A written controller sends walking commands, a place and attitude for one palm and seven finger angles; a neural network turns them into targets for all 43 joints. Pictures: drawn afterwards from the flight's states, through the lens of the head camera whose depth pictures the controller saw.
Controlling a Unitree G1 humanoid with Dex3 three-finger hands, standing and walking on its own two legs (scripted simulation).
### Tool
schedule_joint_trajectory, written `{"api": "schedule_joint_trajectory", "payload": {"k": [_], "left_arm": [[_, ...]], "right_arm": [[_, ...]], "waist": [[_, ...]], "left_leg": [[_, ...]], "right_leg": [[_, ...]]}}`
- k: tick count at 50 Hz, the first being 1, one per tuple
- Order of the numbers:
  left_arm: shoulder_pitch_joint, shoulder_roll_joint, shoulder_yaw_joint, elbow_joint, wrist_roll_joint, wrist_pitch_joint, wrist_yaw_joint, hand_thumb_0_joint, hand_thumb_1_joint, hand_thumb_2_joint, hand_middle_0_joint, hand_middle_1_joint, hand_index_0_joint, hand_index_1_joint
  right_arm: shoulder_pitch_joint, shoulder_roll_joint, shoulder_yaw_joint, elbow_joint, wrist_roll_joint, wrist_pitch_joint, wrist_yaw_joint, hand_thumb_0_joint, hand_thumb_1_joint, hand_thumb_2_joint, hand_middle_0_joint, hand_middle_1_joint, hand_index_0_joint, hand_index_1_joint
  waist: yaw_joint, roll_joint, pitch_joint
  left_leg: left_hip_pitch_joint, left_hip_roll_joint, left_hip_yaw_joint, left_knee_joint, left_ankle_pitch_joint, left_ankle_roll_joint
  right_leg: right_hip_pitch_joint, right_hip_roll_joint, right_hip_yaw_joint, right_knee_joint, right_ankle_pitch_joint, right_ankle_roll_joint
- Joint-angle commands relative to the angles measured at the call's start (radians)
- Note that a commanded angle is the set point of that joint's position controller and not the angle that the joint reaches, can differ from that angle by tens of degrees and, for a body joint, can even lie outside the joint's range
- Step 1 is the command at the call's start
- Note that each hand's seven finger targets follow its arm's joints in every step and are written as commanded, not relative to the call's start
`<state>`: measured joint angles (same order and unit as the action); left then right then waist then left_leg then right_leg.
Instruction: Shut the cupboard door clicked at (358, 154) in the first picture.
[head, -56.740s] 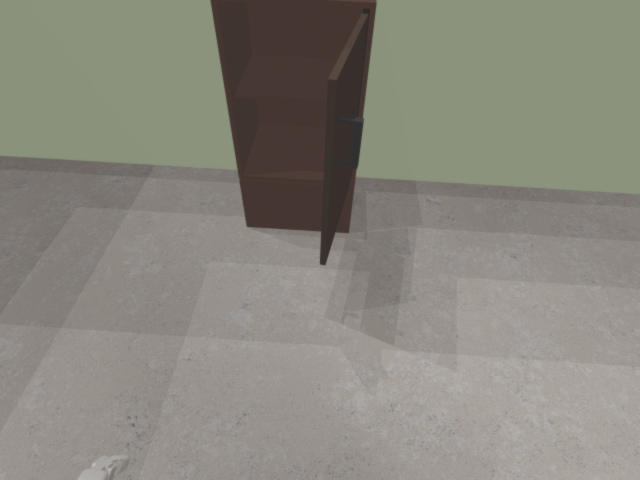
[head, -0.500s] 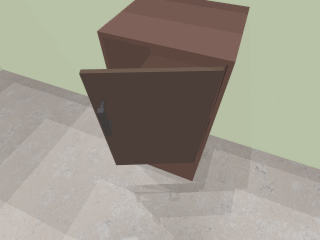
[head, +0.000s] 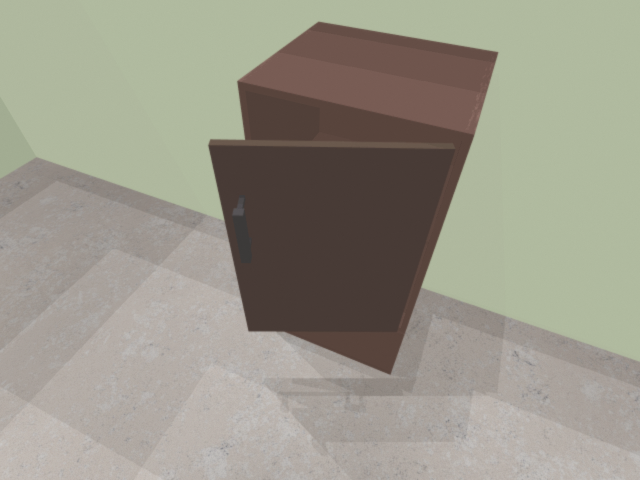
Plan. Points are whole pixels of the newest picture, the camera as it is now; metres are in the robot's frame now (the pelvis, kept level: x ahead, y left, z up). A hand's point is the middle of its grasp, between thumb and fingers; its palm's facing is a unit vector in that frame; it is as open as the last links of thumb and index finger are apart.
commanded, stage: come to a stop and stand still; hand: left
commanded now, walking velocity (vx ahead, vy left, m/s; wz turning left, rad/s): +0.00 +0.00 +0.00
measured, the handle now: (244, 229) +0.56 +0.18 -0.05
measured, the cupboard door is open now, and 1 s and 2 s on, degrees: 24 24 24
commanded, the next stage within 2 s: look again from close up in 1.00 s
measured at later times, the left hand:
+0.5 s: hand out of the picture +0.00 +0.19 -0.21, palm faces +0.02 -0.99 -0.17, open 7.3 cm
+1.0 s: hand out of the picture -0.18 +0.16 -0.17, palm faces +0.02 -0.99 -0.14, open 7.4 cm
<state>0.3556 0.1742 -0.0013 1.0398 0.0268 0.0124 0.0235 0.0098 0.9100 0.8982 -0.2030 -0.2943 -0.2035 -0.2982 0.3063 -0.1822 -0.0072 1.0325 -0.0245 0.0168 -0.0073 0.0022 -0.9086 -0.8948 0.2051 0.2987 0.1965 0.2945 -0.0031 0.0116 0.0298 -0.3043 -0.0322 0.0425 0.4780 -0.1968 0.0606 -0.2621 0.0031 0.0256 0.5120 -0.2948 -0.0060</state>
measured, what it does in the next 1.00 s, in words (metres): walks backwards: left foot, then right foot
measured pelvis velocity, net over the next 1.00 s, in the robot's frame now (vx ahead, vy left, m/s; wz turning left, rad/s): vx -0.10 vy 0.01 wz -0.03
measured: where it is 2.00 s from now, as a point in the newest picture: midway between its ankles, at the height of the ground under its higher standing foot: outside the picture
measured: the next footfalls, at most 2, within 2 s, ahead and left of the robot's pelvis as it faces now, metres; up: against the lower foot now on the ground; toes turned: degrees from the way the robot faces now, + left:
left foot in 0.40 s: +0.04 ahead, +0.08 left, +0.00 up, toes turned +1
right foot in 0.80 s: -0.16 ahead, -0.07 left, +0.00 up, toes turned -5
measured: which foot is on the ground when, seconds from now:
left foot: down 0.00-0.28, up 0.30-0.38, down 0.40-0.80, up 0.82-1.00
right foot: down 0.00-0.40, up 0.42-0.78, down 0.80-1.00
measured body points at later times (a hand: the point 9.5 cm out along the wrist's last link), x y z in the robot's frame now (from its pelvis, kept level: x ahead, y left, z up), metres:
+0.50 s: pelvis -0.07 +0.02 -0.02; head -0.10 +0.06 +0.42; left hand +0.00 +0.25 -0.19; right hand -0.12 -0.20 -0.17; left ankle +0.00 +0.08 -0.74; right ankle +0.00 -0.12 -0.69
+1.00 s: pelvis -0.10 +0.01 +0.00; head -0.09 +0.02 +0.45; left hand -0.18 +0.21 -0.16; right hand -0.14 -0.23 -0.15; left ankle -0.03 +0.11 -0.69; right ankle -0.20 -0.06 -0.74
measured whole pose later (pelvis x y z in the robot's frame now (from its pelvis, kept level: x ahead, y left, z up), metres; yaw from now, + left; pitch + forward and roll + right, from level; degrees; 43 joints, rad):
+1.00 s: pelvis -0.10 +0.01 +0.00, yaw -2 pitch -1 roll -1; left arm 0.48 0.10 0.01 1.11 0.03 -0.03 0.03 0.01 0.91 0.90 -0.20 -0.29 -0.20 -0.30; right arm 0.36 -0.18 -0.05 1.06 -0.02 0.02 0.00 0.01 -0.91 -0.89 0.20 0.30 0.19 0.29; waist -0.01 0.00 0.04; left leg -0.53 0.02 0.04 0.92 -0.27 0.03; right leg 0.04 0.07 -0.07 0.29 -0.32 -0.07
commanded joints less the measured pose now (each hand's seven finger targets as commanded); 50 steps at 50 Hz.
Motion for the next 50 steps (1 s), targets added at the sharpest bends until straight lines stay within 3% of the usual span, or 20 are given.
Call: {"api": "schedule_joint_trajectory", "payload": {"k": [1, 12, 15, 17, 18, 19, 20, 21, 22, 23, 24, 26, 28, 33, 37, 38, 40, 42, 45, 50], "left_arm": [[0.036, 0.076, 0.017, -0.029, -0.004, -0.020, 0.000, 0.000, 0.900, 0.900, -0.200, -0.300, -0.200, -0.300], [0.057, 0.085, 0.043, -0.003, 0.000, 0.005, 0.001, 0.000, 0.900, 0.900, -0.200, -0.300, -0.200, -0.300], [-0.132, 0.123, 0.068, -0.064, 0.006, 0.013, 0.021, 0.000, 0.900, 0.900, -0.200, -0.300, -0.200, -0.300], [-0.301, 0.127, 0.080, -0.118, 0.008, 0.005, 0.030, 0.000, 0.900, 0.900, -0.200, -0.300, -0.200, -0.300], [-0.303, 0.112, 0.079, -0.126, 0.007, 0.003, 0.030, 0.000, 0.900, 0.900, -0.200, -0.300, -0.200, -0.300], [-0.200, 0.057, 0.060, -0.109, -0.002, 0.010, 0.028, 0.000, 0.900, 0.900, -0.200, -0.300, -0.200, -0.300], [-0.115, 0.005, 0.052, -0.109, -0.013, 0.014, 0.033, 0.000, 0.900, 0.900, -0.200, -0.300, -0.200, -0.300], [-0.068, 0.019, 0.056, -0.103, -0.006, 0.015, 0.034, 0.000, 0.900, 0.900, -0.200, -0.300, -0.200, -0.300], [-0.021, 0.027, 0.065, -0.084, -0.004, 0.015, 0.023, 0.000, 0.900, 0.900, -0.200, -0.300, -0.200, -0.300], [-0.013, 0.030, 0.068, -0.069, 0.005, 0.027, 0.019, 0.000, 0.900, 0.900, -0.200, -0.300, -0.200, -0.300], [-0.010, 0.053, 0.068, -0.056, 0.009, 0.030, 0.014, 0.000, 0.900, 0.900, -0.200, -0.300, -0.200, -0.300], [0.012, 0.030, 0.055, -0.039, 0.006, 0.024, 0.003, 0.000, 0.900, 0.900, -0.200, -0.300, -0.200, -0.300], [-0.003, 0.029, 0.047, -0.042, 0.006, 0.019, -0.003, 0.000, 0.900, 0.900, -0.200, -0.300, -0.200, -0.300], [0.009, 0.038, 0.042, -0.062, 0.001, 0.024, -0.009, 0.000, 0.900, 0.900, -0.200, -0.300, -0.200, -0.300], [0.178, 0.020, 0.047, 0.011, -0.019, 0.028, -0.007, 0.000, 0.900, 0.900, -0.200, -0.300, -0.200, -0.300], [0.202, 0.043, 0.050, 0.025, -0.015, 0.023, 0.000, 0.000, 0.900, 0.900, -0.200, -0.300, -0.200, -0.300], [0.153, 0.113, 0.059, -0.004, 0.005, 0.014, 0.017, 0.000, 0.900, 0.900, -0.200, -0.300, -0.200, -0.300], [0.005, 0.081, 0.041, -0.055, -0.001, -0.025, 0.018, 0.000, 0.900, 0.900, -0.200, -0.300, -0.200, -0.300], [0.074, 0.029, 0.026, -0.013, -0.007, -0.070, 0.013, 0.000, 0.900, 0.900, -0.200, -0.300, -0.200, -0.300], [0.139, 0.062, 0.033, 0.030, 0.005, -0.077, 0.008, 0.000, 0.900, 0.900, -0.200, -0.300, -0.200, -0.300]], "right_arm": [[0.002, -0.108, -0.027, -0.042, 0.006, -0.022, -0.011, 0.000, -0.900, -0.900, 0.200, 0.300, 0.200, 0.300], [0.047, -0.077, -0.044, -0.010, -0.002, 0.011, -0.014, 0.000, -0.900, -0.900, 0.200, 0.300, 0.200, 0.300], [0.214, -0.033, -0.062, 0.031, -0.006, 0.038, -0.017, 0.000, -0.900, -0.900, 0.200, 0.300, 0.200, 0.300], [0.360, -0.015, -0.062, 0.065, 0.001, 0.030, -0.016, 0.000, -0.900, -0.900, 0.200, 0.300, 0.200, 0.300], [0.387, -0.002, -0.054, 0.066, 0.003, 0.018, -0.013, 0.000, -0.900, -0.900, 0.200, 0.300, 0.200, 0.300], [0.328, -0.012, -0.042, 0.045, -0.004, -0.009, -0.013, 0.000, -0.900, -0.900, 0.200, 0.300, 0.200, 0.300], [0.245, -0.050, -0.040, 0.008, -0.010, -0.028, -0.022, 0.000, -0.900, -0.900, 0.200, 0.300, 0.200, 0.300], [0.155, -0.064, -0.029, -0.031, -0.005, -0.030, -0.032, 0.000, -0.900, -0.900, 0.200, 0.300, 0.200, 0.300], [0.032, -0.053, -0.018, -0.061, -0.005, -0.033, -0.038, 0.000, -0.900, -0.900, 0.200, 0.300, 0.200, 0.300], [-0.025, -0.062, -0.018, -0.068, -0.003, -0.041, -0.039, 0.000, -0.900, -0.900, 0.200, 0.300, 0.200, 0.300], [-0.051, -0.049, -0.015, -0.079, -0.003, -0.046, -0.036, 0.000, -0.900, -0.900, 0.200, 0.300, 0.200, 0.300], [-0.014, -0.062, -0.022, -0.067, -0.007, -0.053, -0.035, 0.000, -0.900, -0.900, 0.200, 0.300, 0.200, 0.300], [0.067, -0.069, -0.030, -0.042, -0.006, -0.052, -0.038, 0.000, -0.900, -0.900, 0.200, 0.300, 0.200, 0.300], [0.188, -0.082, -0.044, 0.006, -0.016, -0.028, -0.036, 0.000, -0.900, -0.900, 0.200, 0.300, 0.200, 0.300], [0.180, -0.093, -0.057, 0.024, -0.012, 0.000, -0.029, 0.000, -0.900, -0.900, 0.200, 0.300, 0.200, 0.300], [0.154, -0.061, -0.055, 0.025, -0.003, -0.002, -0.023, 0.000, -0.900, -0.900, 0.200, 0.300, 0.200, 0.300], [0.081, -0.013, -0.048, -0.021, 0.002, -0.008, -0.022, 0.000, -0.900, -0.900, 0.200, 0.300, 0.200, 0.300], [0.072, -0.042, -0.056, -0.032, -0.003, -0.017, 0.003, 0.000, -0.900, -0.900, 0.200, 0.300, 0.200, 0.300], [0.013, -0.036, -0.051, -0.047, 0.006, -0.023, 0.014, 0.000, -0.900, -0.900, 0.200, 0.300, 0.200, 0.300], [-0.046, -0.010, -0.043, -0.068, 0.011, -0.027, 0.011, 0.000, -0.900, -0.900, 0.200, 0.300, 0.200, 0.300]], "waist": [[0.005, -0.012, 0.057], [-0.017, -0.083, 0.043], [-0.120, -0.252, 0.001], [-0.202, -0.210, 0.024], [-0.201, -0.105, 0.083], [-0.128, 0.161, 0.161], [-0.052, 0.387, 0.227], [-0.001, 0.291, 0.248], [0.057, 0.197, 0.181], [0.087, 0.259, 0.137], [0.093, 0.170, 0.148], [0.075, 0.036, 0.100], [0.035, 0.007, 0.079], [-0.037, 0.122, 0.011], [0.008, 0.026, -0.002], [0.015, -0.016, 0.023], [0.015, -0.258, 0.158], [-0.045, -0.114, 0.147], [-0.020, -0.089, 0.224], [0.008, -0.054, 0.175]], "left_leg": [[-0.046, 0.118, -0.172, -0.186, -0.373, -0.003], [0.038, 0.025, -0.086, 0.022, -0.311, -0.040], [0.281, -0.031, 0.028, 0.484, -0.132, -0.063], [0.352, 0.039, -0.031, 0.469, -0.139, -0.048], [0.294, 0.063, -0.067, 0.269, -0.176, -0.042], [0.087, 0.126, -0.210, -0.105, -0.400, -0.027], [-0.153, 0.263, -0.488, -0.351, -0.494, -0.029], [-0.328, 0.302, -0.516, -0.402, -0.478, 0.022], [-0.369, 0.268, -0.438, -0.378, -0.414, 0.075], [-0.413, 0.285, -0.521, -0.390, -0.510, 0.086], [-0.415, 0.281, -0.498, -0.384, -0.528, 0.090], [-0.309, 0.255, -0.421, -0.352, -0.471, 0.097], [-0.173, 0.242, -0.400, -0.355, -0.463, 0.094], [0.057, 0.229, -0.369, -0.408, -0.474, 0.051], [0.028, 0.142, -0.198, -0.333, -0.278, -0.051], [-0.079, 0.094, -0.120, -0.222, -0.216, -0.080], [-0.264, -0.027, 0.031, 0.259, -0.230, -0.065], [-0.351, 0.025, -0.027, 0.495, -0.170, -0.039], [-0.381, 0.066, -0.029, 0.517, -0.070, -0.033], [-0.295, 0.080, 0.003, 0.373, -0.100, -0.033]], "right_leg": [[-0.066, -0.045, 0.089, -0.121, -0.223, -0.035], [-0.259, -0.062, 0.123, -0.175, -0.394, -0.055], [-0.554, -0.195, 0.194, -0.333, -0.445, -0.093], [-0.631, -0.181, 0.139, -0.234, -0.321, -0.064], [-0.601, -0.138, 0.113, -0.082, -0.309, -0.044], [-0.500, -0.039, 0.051, 0.209, -0.301, -0.033], [-0.408, 0.059, -0.015, 0.448, -0.211, -0.004], [-0.286, 0.025, 0.073, 0.579, -0.110, -0.021], [-0.197, 0.011, 0.062, 0.678, -0.052, -0.011], [-0.183, 0.003, 0.073, 0.736, -0.041, -0.009], [-0.195, -0.011, 0.082, 0.742, -0.002, -0.012], [-0.180, -0.015, 0.044, 0.667, 0.001, -0.014], [-0.201, -0.004, -0.009, 0.572, -0.048, -0.018], [-0.080, 0.039, -0.090, 0.200, -0.266, -0.046], [0.237, 0.068, -0.123, -0.248, -0.106, -0.083], [0.307, -0.007, -0.033, -0.285, -0.079, -0.117], [0.162, -0.293, 0.265, -0.459, -0.288, -0.220], [0.145, -0.287, 0.194, -0.419, -0.109, -0.217], [0.136, -0.250, 0.140, -0.390, 0.122, -0.193], [0.168, -0.267, 0.132, -0.323, 0.293, -0.213]]}}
